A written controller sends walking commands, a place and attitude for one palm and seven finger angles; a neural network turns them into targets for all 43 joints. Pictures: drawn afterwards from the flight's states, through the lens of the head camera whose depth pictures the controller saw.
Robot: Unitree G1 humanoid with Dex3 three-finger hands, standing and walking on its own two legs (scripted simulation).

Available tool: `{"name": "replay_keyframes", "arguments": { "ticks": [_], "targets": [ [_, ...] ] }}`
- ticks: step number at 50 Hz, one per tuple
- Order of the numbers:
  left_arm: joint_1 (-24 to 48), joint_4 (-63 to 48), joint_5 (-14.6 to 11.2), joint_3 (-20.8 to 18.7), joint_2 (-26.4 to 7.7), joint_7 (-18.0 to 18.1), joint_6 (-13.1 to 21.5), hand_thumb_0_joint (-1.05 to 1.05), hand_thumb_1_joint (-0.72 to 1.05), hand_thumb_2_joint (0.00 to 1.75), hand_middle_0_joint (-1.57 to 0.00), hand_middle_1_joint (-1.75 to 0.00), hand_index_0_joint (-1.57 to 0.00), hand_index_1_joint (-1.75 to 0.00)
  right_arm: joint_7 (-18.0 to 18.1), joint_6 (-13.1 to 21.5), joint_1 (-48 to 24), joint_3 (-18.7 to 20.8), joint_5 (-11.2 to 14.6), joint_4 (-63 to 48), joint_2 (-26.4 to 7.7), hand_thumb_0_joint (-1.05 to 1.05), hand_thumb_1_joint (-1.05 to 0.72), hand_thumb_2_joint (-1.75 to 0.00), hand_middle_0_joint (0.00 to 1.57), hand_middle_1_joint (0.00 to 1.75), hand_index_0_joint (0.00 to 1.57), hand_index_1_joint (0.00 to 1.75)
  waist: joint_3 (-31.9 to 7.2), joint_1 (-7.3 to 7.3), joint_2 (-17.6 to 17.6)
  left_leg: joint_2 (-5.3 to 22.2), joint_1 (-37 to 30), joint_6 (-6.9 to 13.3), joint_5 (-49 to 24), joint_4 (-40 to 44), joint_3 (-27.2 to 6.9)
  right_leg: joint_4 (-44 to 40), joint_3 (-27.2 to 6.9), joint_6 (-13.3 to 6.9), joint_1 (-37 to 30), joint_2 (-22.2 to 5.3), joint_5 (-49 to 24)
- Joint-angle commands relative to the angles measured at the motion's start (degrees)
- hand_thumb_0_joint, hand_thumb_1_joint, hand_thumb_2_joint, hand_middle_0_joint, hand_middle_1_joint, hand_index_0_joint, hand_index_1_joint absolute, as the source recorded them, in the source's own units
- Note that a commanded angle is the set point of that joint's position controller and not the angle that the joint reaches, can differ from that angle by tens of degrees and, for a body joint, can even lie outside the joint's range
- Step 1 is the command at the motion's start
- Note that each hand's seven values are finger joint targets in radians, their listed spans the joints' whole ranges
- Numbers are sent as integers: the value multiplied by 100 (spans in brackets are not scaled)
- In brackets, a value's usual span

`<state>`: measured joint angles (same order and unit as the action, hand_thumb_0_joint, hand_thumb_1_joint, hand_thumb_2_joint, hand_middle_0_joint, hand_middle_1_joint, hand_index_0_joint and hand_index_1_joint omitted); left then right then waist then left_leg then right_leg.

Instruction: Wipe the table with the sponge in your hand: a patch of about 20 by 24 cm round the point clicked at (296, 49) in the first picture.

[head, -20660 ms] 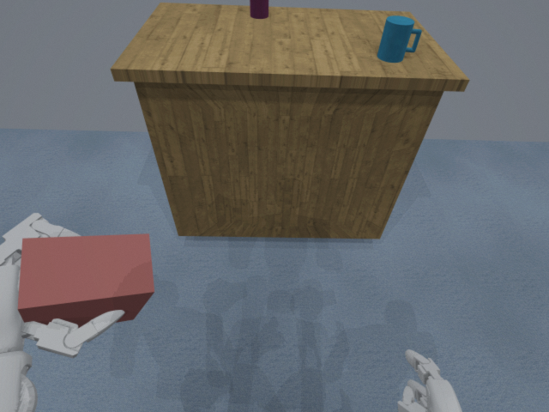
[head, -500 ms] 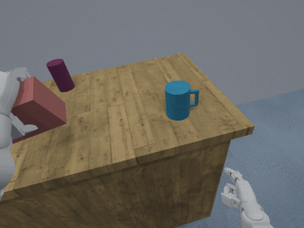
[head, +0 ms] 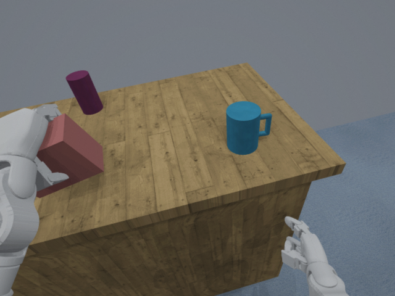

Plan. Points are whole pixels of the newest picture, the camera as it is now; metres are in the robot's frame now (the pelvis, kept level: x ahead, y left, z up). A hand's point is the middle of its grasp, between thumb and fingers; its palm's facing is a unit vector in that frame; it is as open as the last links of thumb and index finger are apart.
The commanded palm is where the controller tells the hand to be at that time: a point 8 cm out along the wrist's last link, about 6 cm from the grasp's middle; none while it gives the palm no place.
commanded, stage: move the sponge above the wiping area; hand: left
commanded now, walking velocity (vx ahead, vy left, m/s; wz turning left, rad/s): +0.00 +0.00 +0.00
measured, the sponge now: (58, 162) +0.26 +0.31 +0.19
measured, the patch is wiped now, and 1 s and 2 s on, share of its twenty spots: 0.00 0.20 0.20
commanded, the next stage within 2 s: none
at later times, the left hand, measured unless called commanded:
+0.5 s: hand (89, 167) +0.27 +0.26 +0.16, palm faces +0.14 -0.23 -0.96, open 10.0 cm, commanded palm +0.23 +0.27 +0.28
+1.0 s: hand (88, 161) +0.28 +0.26 +0.17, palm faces +0.08 +0.00 -1.00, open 10.0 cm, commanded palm +0.25 +0.28 +0.26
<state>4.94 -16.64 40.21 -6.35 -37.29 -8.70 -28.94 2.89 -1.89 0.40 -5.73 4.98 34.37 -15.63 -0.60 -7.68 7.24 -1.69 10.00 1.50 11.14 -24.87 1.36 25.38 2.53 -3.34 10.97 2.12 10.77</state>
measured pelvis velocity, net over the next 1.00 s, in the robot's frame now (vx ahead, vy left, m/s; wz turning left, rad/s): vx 0.01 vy -0.01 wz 0.00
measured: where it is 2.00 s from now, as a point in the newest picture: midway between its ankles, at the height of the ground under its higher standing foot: outside the picture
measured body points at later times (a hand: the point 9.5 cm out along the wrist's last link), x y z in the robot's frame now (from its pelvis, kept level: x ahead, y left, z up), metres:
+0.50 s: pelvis +0.01 +0.01 +0.00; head +0.01 -0.04 +0.45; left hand +0.26 +0.27 +0.22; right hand +0.27 -0.17 -0.07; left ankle +0.03 +0.10 -0.74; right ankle +0.04 -0.08 -0.74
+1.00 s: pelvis +0.01 -0.01 +0.00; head +0.00 -0.06 +0.45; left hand +0.27 +0.26 +0.22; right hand +0.27 -0.21 -0.07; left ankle +0.03 +0.10 -0.74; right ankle +0.04 -0.08 -0.74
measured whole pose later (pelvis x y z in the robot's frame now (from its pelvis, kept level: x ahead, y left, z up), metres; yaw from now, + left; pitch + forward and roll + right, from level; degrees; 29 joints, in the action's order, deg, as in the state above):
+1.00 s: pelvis +0.01 -0.01 +0.00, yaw +0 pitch -4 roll +1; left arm 6.0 -13.0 48.2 5.0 -38.1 -10.1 -22.3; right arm 4.5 -0.3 1.3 -4.4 2.8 36.7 -17.1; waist 1.0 -8.4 5.5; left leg -1.1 8.9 0.6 12.4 -25.1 0.8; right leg 26.3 2.8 -4.8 10.2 2.9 12.6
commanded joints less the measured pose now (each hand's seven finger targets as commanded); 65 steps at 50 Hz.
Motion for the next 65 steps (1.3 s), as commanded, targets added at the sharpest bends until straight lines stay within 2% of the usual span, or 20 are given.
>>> {"name": "replay_keyframes", "arguments": {
  "ticks": [1, 3, 7, 8, 12, 18, 20, 24, 27, 28, 32, 35, 38, 40, 43, 47, 53, 59, 61, 65],
  "targets": [
    [1858, -1449, 346, 8, -1185, 116, 294, 0, 10, 130, -120, -160, -120, -160, 152, 410, -1500, 243, -60, -1095, -481, 0, -90, -90, 20, 30, 20, 30, -1015, 55, -363, 71, -150, 18, 166, 468, -463, -533, -670, 28, -209, -357, 620],
    [3128, -2263, 737, -268, -1853, 361, 429, 0, 10, 130, -120, -160, -120, -160, 218, 606, -1659, 243, -182, -1159, -431, 0, -90, -90, 20, 30, 20, 30, -1960, -107, 412, 5, -419, 27, -96, 410, -531, -289, -874, -122, -695, -338, 556],
    [3036, -2325, 1212, -919, -2467, 718, 570, 0, 10, 130, -120, -160, -120, -160, 182, 683, -1684, 236, -289, -916, -408, 0, -90, -90, 20, 30, 20, 30, -2281, -312, 933, 54, -462, -6, -738, 563, -830, 33, -1161, -342, -1217, -17, -199],
    [2972, -1940, 1111, -590, -1980, 760, 538, 0, 10, 130, -120, -160, -120, -160, 158, 634, -1525, 213, -329, -780, -314, 0, -90, -90, 20, 30, 20, 30, -2021, -262, 456, 56, -495, -47, -1059, 544, -700, -62, -866, -310, -1009, -103, -319],
    [1886, -421, 500, -603, -1336, 532, 171, 0, 10, 130, -120, -160, -120, -160, 35, 425, -1561, 227, -111, -673, -355, 0, -90, -90, 20, 30, 20, 30, -702, -221, -680, 131, -219, -101, -959, 606, -600, -571, -838, -247, -431, -138, -349],
    [633, -608, 80, 571, 106, 6, -94, 0, 10, 130, -120, -160, -120, -160, -114, 163, -1333, 200, 43, -1078, -441, 0, -90, -90, 20, 30, 20, 30, -412, 19, -734, 236, -2, -105, -511, 686, -414, -583, -253, -19, -190, -202, -394],
    [811, -1102, 185, 420, -244, 67, -49, 0, 10, 130, -120, -160, -120, -160, -100, 155, -1321, 238, 27, -1140, -486, 0, -90, -90, 20, 30, 20, 30, -693, 31, -649, 202, -67, -50, -362, 635, -421, -520, -320, -11, -280, -209, -230],
    [2396, -2568, 831, -218, -1494, 454, 167, 0, 10, 130, -120, -160, -120, -160, 9, 342, -1547, 244, -185, -1256, -406, 0, -90, -90, 20, 30, 20, 30, -2213, -151, 139, 38, -546, 41, -1104, 429, -488, -98, -722, -172, -1029, -144, -466],
    [2814, -2385, 1126, -1030, -2475, 756, 264, 0, 10, 130, -120, -160, -120, -160, 61, 403, -1542, 241, -278, -1044, -459, 0, -90, -90, 20, 30, 20, 30, -2323, -268, 541, 4, -454, 49, -1199, 457, -667, -31, -1118, -319, -1335, 17, -609],
    [2856, -1857, 1114, -621, -1973, 814, 253, 0, 10, 130, -120, -160, -120, -160, 69, 380, -1401, 209, -295, -925, -358, 0, -90, -90, 20, 30, 20, 30, -2063, -201, 293, -21, -441, 11, -1337, 451, -529, -134, -943, -321, -1146, -90, -605],
    [1967, -225, 649, -495, -1457, 615, 19, 0, 10, 130, -120, -160, -120, -160, 18, 273, -1461, 257, -74, -724, -439, 0, -90, -90, 20, 30, 20, 30, -792, -124, -561, 30, -268, -35, -1019, 448, -487, -663, -1085, -275, -460, -148, -451],
    [1312, 200, 363, -77, -927, 202, -131, 0, 10, 130, -120, -160, -120, -160, 11, 138, -1227, 284, -45, -769, -544, 0, -90, -90, 20, 30, 20, 30, -532, -1, -899, 77, -25, -24, -952, 371, -323, -639, -751, -54, -424, -284, -779],
    [954, 42, 290, 375, -461, -127, -209, 0, 10, 130, -120, -160, -120, -160, -9, 173, -1310, 245, 24, -990, -531, 0, -90, -90, 20, 30, 20, 30, -621, 83, -699, 87, 27, 4, -820, 277, -265, -590, -663, -12, -387, -338, -749],
    [1119, -279, 399, 403, -639, -203, -118, 0, 10, 130, -120, -160, -120, -160, 8, 206, -1268, 263, 20, -1041, -548, 0, -90, -90, 20, 30, 20, 30, -843, 143, -639, 60, -41, 45, -725, 222, -275, -548, -679, 25, -415, -350, -624],
    [2032, -1150, 802, -236, -1742, -99, 170, 0, 10, 130, -120, -160, -120, -160, 120, 366, -1389, 263, -109, -1134, -528, 0, -90, -90, 20, 30, 20, 30, -1752, 11, -482, -64, -263, 115, -902, 58, -349, -364, -967, -47, -822, -385, -458],
    [3133, -1326, 1357, -958, -2822, 308, 701, 0, 10, 130, -120, -160, -120, -160, 212, 556, -1446, 251, -241, -917, -473, 0, -90, -90, 20, 30, 20, 30, -1976, -113, 390, -164, -585, 88, -1066, 117, -502, -447, -1308, -256, -806, -245, -230],
    [2477, 615, 542, -351, -1408, 415, 508, 0, 10, 130, -120, -160, -120, -160, 144, 496, -1164, 341, -132, -569, -501, 0, -90, -90, 20, 30, 20, 30, -829, -43, -390, 30, -140, -24, -670, 325, -355, -728, -895, -124, -420, -380, -161],
    [1580, 336, 611, 429, -654, -149, 232, 0, 10, 130, -120, -160, -120, -160, 37, 396, -1174, 315, -30, -886, -510, 0, -90, -90, 20, 30, 20, 30, -946, 76, -676, 31, -74, 16, -785, 262, -292, -553, -695, -5, -429, -380, -525],
    [1564, -203, 667, 396, -803, -215, 291, 0, 10, 130, -120, -160, -120, -160, 25, 388, -1231, 329, -49, -986, -512, 0, -90, -90, 20, 30, 20, 30, -1176, 67, -635, 7, -150, 65, -755, 224, -319, -494, -729, 15, -517, -382, -518],
    [2299, -980, 1109, -283, -1818, -19, 554, 0, 10, 130, -120, -160, -120, -160, 76, 474, -1262, 303, -215, -982, -478, 0, -90, -90, 20, 30, 20, 30, -1788, -73, -458, -82, -355, 106, -1053, 183, -416, -336, -884, -81, -777, -334, -540]
  ]
}}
